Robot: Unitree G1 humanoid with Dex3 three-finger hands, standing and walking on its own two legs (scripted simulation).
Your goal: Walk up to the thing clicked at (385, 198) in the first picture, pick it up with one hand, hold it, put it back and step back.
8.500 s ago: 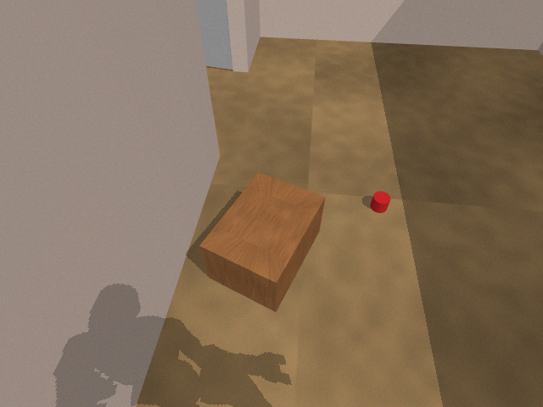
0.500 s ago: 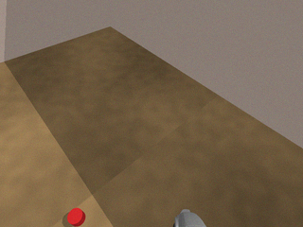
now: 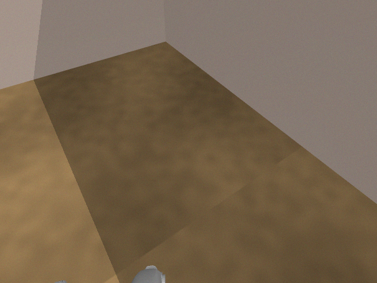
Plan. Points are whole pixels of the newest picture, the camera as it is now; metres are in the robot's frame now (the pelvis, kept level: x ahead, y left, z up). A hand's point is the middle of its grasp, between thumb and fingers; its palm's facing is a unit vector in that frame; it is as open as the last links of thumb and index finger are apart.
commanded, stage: walk up
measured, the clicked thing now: out of the picture +0.17 +0.42 -0.73
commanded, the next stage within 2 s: none
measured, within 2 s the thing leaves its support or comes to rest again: neither
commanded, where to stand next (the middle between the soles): +0.31 -0.02 m, yaw +76 degrees
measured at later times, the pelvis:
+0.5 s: pelvis +0.18 -0.03 -0.01, yaw +20 degrees
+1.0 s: pelvis +0.29 -0.11 -0.01, yaw +43 degrees
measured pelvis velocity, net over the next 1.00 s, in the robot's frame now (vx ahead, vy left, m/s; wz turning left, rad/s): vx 0.29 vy -0.11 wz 0.74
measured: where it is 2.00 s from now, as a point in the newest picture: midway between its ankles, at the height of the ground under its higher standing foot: (202, 276)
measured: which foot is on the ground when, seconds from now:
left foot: up 0.00-0.06, down 0.08-0.60, up 0.62-1.00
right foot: down 0.00-0.08, up 0.10-0.56, down 0.58-1.00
